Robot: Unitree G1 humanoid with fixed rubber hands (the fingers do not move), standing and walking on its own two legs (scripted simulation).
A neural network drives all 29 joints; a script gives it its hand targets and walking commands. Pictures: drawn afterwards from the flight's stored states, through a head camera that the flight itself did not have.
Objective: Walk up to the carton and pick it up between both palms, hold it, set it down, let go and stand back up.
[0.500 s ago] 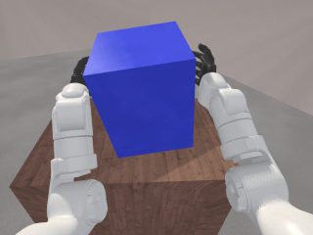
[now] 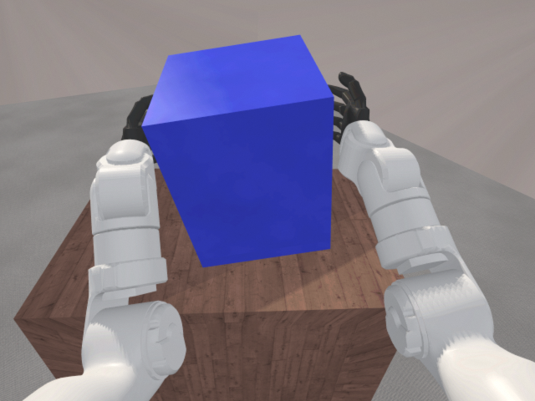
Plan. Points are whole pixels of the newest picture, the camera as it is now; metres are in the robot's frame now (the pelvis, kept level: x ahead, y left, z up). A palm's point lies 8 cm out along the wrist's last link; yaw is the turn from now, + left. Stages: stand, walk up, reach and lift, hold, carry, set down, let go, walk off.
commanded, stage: hold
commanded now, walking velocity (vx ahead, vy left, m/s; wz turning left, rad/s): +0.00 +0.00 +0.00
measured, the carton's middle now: (250, 153) +0.40 +0.00 +0.24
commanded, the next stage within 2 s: none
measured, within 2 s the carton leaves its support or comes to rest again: neither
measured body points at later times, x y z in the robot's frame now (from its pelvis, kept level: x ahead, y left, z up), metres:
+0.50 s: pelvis +0.00 +0.01 +0.00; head -0.08 +0.02 +0.44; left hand +0.37 +0.16 +0.27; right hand +0.38 -0.13 +0.30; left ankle +0.04 +0.13 -0.75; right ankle -0.01 -0.10 -0.75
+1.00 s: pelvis -0.01 +0.00 +0.00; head -0.09 +0.02 +0.44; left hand +0.37 +0.16 +0.27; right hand +0.37 -0.13 +0.30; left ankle +0.04 +0.13 -0.75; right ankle -0.01 -0.10 -0.75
